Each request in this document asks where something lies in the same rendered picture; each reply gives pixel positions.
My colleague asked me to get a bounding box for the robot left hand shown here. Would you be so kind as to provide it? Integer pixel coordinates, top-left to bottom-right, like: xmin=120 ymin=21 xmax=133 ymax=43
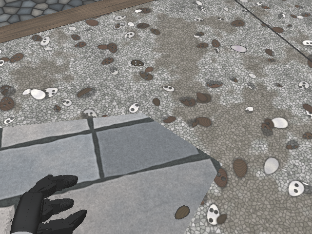
xmin=10 ymin=175 xmax=87 ymax=234

